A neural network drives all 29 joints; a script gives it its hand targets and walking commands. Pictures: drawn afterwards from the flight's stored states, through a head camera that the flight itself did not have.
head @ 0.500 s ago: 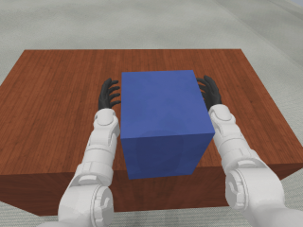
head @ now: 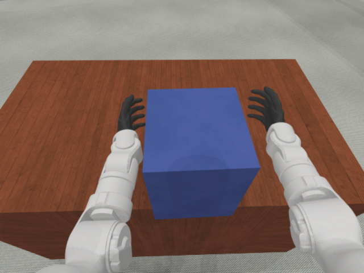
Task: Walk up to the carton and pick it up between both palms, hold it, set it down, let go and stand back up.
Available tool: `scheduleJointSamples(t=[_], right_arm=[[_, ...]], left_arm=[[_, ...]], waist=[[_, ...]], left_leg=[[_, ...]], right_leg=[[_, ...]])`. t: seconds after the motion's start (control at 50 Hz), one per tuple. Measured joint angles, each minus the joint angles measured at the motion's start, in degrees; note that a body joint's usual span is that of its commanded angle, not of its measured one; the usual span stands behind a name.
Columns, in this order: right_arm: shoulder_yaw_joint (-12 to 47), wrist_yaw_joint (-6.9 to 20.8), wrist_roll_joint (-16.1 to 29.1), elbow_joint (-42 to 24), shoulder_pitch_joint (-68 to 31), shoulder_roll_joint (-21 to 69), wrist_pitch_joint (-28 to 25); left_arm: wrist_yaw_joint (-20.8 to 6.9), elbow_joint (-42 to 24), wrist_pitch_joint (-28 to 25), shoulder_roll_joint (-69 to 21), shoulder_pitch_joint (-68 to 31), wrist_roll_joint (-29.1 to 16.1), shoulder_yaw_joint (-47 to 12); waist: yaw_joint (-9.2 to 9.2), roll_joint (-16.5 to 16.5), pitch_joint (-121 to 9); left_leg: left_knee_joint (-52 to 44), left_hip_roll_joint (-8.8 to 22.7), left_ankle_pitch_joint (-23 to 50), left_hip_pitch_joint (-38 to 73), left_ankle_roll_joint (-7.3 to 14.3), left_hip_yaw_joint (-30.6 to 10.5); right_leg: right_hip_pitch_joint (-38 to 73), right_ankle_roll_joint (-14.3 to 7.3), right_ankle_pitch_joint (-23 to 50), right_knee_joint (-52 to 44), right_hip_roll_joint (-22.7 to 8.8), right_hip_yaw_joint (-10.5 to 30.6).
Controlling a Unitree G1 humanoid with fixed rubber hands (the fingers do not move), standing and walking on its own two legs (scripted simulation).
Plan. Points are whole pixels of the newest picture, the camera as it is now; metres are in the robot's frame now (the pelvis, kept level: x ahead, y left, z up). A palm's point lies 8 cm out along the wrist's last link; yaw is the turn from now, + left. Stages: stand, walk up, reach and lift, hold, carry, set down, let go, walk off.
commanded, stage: set down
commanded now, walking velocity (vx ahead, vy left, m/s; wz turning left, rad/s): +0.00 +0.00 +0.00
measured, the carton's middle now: (192, 157) +0.37 +0.01 +0.02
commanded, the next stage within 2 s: none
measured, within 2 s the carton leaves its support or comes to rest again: neither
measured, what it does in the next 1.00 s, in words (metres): stands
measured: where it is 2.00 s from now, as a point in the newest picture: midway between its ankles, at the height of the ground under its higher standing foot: outside the picture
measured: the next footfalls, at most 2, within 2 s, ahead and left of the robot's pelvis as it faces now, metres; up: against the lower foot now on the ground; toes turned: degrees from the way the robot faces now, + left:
none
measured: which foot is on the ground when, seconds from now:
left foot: down 0.00-1.00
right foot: down 0.00-1.00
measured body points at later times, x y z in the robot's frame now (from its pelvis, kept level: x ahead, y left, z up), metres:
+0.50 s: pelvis -0.04 -0.01 +0.00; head -0.04 -0.01 +0.45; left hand +0.39 +0.21 +0.22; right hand +0.43 -0.17 +0.20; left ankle -0.03 +0.12 -0.75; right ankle +0.00 -0.12 -0.75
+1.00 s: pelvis -0.03 -0.01 +0.00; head -0.03 +0.00 +0.45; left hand +0.34 +0.23 +0.14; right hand +0.42 -0.19 +0.16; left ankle -0.03 +0.12 -0.75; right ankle +0.00 -0.12 -0.75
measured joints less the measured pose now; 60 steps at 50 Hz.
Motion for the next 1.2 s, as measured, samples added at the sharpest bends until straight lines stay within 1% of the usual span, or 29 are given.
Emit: scheduleJointSamples(t=[0.1, 0.2, 0.26, 0.32, 0.4, 0.46, 0.54, 0.66, 0.72, 0.76, 0.82, 0.86, 0.92, 0.96, 1.0, 1.06, 1.1, 1.2], right_arm=[[2.1, 0.6, 5.6, -0.7, -0.1, -5.1, 4.6], [3.3, 2.1, 9.6, -4.7, -1.8, -9.1, 10.4], [3.6, 3.7, 10.3, -4.9, -5.6, -10.3, 14.9], [3.7, 5.5, 10.3, -4.9, -9.6, -10.7, 19.1], [4.5, 7.4, 10.3, -4.9, -12.9, -10.7, 23.2], [4.8, 7.9, 10.3, -4.9, -13.2, -10.6, 24.9], [4.8, 7.6, 10.3, -4.9, -13.2, -9.9, 25.4], [4.8, 6.2, 10.3, -4.9, -13.2, -9.9, 24.1], [4.8, 5.5, 10.3, -4.9, -13.2, -9.9, 23.6], [4.8, 5.1, 10.3, -4.9, -13.2, -10.1, 23.3], [4.8, 4.4, 10.3, -5.1, -13.1, -10.5, 22.8], [4.8, 4.1, 10.3, -5.7, -12.1, -10.7, 22.3], [4.8, 3.8, 10.3, -7.1, -8.4, -10.7, 21.6], [4.8, 3.8, 10.3, -8.6, -4.9, -10.7, 21.0], [4.5, 3.8, 10.3, -11.0, -1.4, -10.7, 20.3], [2.9, 4.6, 10.3, -13.9, 1.8, -10.7, 19.3], [1.9, 5.4, 10.3, -14.2, 2.2, -10.7, 19.2], [1.3, 7.8, 9.8, -14.2, 2.2, -10.7, 21.0]], left_arm=[[0.0, -2.9, 4.5, 2.4, 0.0, -3.0, -0.5], [0.0, -5.6, 9.3, 6.3, -1.4, -8.5, -1.9], [0.0, -5.6, 12.6, 8.8, -4.5, -11.6, -3.1], [0.0, -5.6, 15.7, 10.9, -8.8, -13.6, -4.0], [0.0, -4.4, 18.7, 12.5, -15.0, -14.1, -4.2], [0.0, -2.2, 20.4, 13.3, -18.2, -13.8, -4.2], [0.0, -0.3, 21.4, 14.2, -18.8, -13.4, -4.2], [-0.4, -0.2, 22.4, 14.2, -18.8, -13.4, -4.3], [-0.7, -0.9, 23.7, 14.2, -18.7, -12.9, -4.3], [-1.0, -3.7, 24.8, 14.2, -17.7, -12.3, -4.3], [-1.8, -10.9, 26.5, 14.2, -14.4, -11.0, -4.3], [-2.8, -14.5, 27.5, 14.2, -11.2, -9.6, -4.3], [-4.5, -18.0, 29.0, 13.7, -4.6, -7.9, -4.3], [-5.2, -20.8, 29.3, 13.1, 0.5, -7.8, -4.3], [-5.3, -24.5, 29.3, 12.8, 4.8, -8.5, -4.3], [-5.3, -29.6, 28.2, 12.8, 8.1, -10.3, -4.3], [-5.1, -31.2, 27.3, 12.8, 8.1, -11.2, -4.9], [-4.7, -30.5, 26.8, 12.8, 7.8, -11.5, -7.4]], waist=[[0.0, 0.0, -0.2], [0.01, 0.0, -0.4], [0.02, 0.0, -0.7], [0.18, 0.0, -0.9], [0.82, -0.1, -0.9], [1.46, -0.1, -0.9], [1.51, -0.1, -0.9], [1.51, -0.1, -0.9], [1.52, -0.1, -0.9], [1.53, -0.1, -0.9], [1.53, 0.0, -0.9], [1.53, 0.0, -0.9], [1.52, 0.0, -0.9], [1.52, 0.0, -0.9], [1.52, 0.0, -0.9], [1.51, 0.0, -0.9], [1.51, 0.0, -0.9], [1.5, 0.0, -0.9]], left_leg=[[0.0, 0.6, 0.2, 0.0, 0.0, 0.0], [0.0, 0.7, 1.0, 0.0, 0.0, 0.0], [0.0, 0.7, 1.5, 0.0, 0.0, 0.0], [0.0, 0.7, 2.0, 0.0, 0.0, 0.0], [0.0, 0.7, 2.1, 0.0, 0.0, 0.0], [0.0, 0.7, 2.1, 0.0, 0.0, 0.0], [0.0, 0.7, 1.9, 0.0, 0.0, 0.0], [0.0, 0.7, 1.2, 0.0, 0.0, 0.0], [0.0, 0.7, 0.9, 0.0, 0.0, 0.0], [0.0, 0.7, 0.8, 0.0, 0.0, 0.0], [0.0, 0.7, 0.8, 0.0, -0.1, 0.0], [0.0, 0.7, 0.8, 0.1, -0.1, 0.0], [0.0, 0.7, 0.9, 0.6, -0.1, 0.0], [0.0, 0.7, 0.9, 1.0, -0.1, 0.0], [0.0, 0.7, 1.1, 1.1, -0.1, 0.0], [0.0, 0.7, 1.7, 1.1, -0.1, 0.0], [0.0, 0.7, 2.1, 1.0, -0.1, 0.0], [0.0, 0.7, 2.6, 1.1, -0.1, 0.0]], right_leg=[[-0.1, -0.2, 0.9, 0.0, 0.6, 0.0], [-0.1, -0.3, 1.9, 0.0, 0.7, 0.0], [-0.1, -0.3, 2.4, 0.0, 0.7, 0.0], [-0.1, -0.3, 2.9, 0.0, 0.7, 0.0], [-0.1, -0.4, 3.1, 0.0, 0.8, 0.0], [-0.1, -0.5, 3.0, 0.0, 0.8, 0.0], [-0.1, -0.5, 2.7, 0.0, 0.8, 0.0], [-0.1, -0.4, 2.0, 0.0, 0.8, 0.0], [-0.1, -0.4, 1.7, 0.0, 0.8, 0.0], [-0.1, -0.4, 1.6, 0.0, 0.8, 0.0], [-0.1, -0.3, 1.6, 0.0, 0.8, 0.0], [-0.1, -0.3, 1.7, 0.0, 0.8, 0.0], [0.5, -0.3, 1.7, 0.0, 0.8, 0.0], [0.9, -0.3, 1.8, 0.0, 0.8, 0.0], [0.9, -0.3, 2.0, 0.0, 0.8, 0.0], [0.9, -0.3, 2.6, 0.0, 0.8, 0.0], [0.9, -0.4, 3.0, 0.0, 0.8, 0.0], [0.9, -0.6, 3.5, 0.0, 0.8, 0.0]])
